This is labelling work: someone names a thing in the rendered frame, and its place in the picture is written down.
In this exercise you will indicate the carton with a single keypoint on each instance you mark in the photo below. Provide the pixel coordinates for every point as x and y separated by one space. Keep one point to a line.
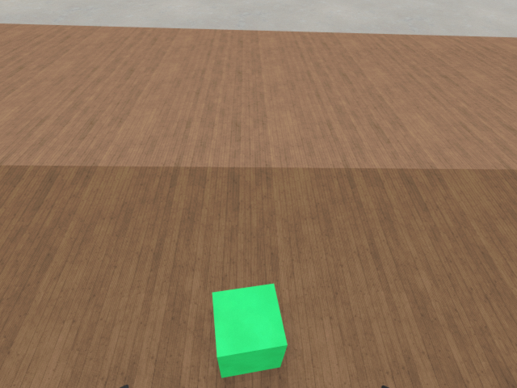
249 330

